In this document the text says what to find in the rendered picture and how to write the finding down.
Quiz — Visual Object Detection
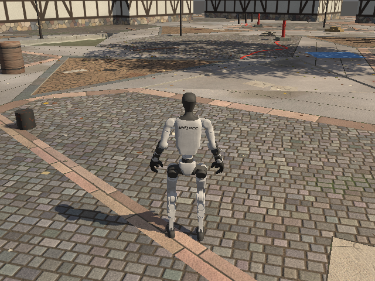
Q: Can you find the robot left upper arm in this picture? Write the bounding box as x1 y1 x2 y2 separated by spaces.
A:
159 118 176 149

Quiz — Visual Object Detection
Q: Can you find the robot left hand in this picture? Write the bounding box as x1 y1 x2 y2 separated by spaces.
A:
150 159 163 173

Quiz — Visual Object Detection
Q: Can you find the robot right forearm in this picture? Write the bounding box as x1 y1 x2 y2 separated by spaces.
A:
211 141 223 163

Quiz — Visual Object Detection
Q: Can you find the robot left forearm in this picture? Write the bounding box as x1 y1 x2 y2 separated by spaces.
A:
152 140 164 162

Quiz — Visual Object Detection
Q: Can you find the robot left thigh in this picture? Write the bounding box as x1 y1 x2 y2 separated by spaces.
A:
167 163 179 203

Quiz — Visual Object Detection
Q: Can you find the robot torso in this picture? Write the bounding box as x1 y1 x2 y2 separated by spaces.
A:
175 115 202 176

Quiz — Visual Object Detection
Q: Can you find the robot right hand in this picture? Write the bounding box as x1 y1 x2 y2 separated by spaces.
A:
211 161 224 174

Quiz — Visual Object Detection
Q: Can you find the robot right upper arm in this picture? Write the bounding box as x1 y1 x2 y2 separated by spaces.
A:
201 118 217 150

